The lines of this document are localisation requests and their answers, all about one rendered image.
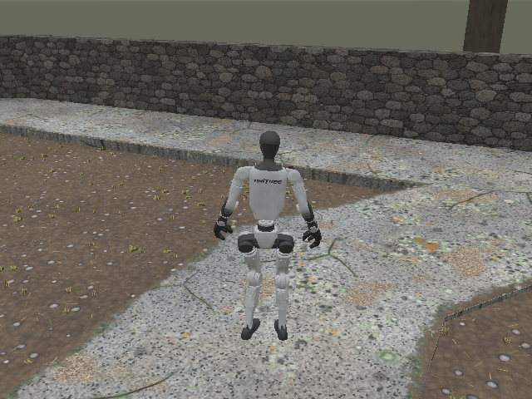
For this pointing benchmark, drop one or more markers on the right robot upper arm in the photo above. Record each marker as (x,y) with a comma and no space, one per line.
(299,191)

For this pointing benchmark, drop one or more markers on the left robot hand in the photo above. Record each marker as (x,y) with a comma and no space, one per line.
(226,228)

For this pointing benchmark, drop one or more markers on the right robot hand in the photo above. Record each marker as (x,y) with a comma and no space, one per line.
(317,236)

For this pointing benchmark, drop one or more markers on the right robot forearm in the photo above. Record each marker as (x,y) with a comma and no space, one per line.
(310,220)

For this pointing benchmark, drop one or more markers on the robot right shin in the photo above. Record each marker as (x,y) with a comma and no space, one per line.
(282,303)

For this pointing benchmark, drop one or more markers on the left robot upper arm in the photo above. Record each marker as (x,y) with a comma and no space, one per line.
(237,185)

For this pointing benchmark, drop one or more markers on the left robot forearm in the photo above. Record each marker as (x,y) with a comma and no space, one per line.
(224,215)

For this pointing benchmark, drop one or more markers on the robot left thigh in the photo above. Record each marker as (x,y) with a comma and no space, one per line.
(251,256)

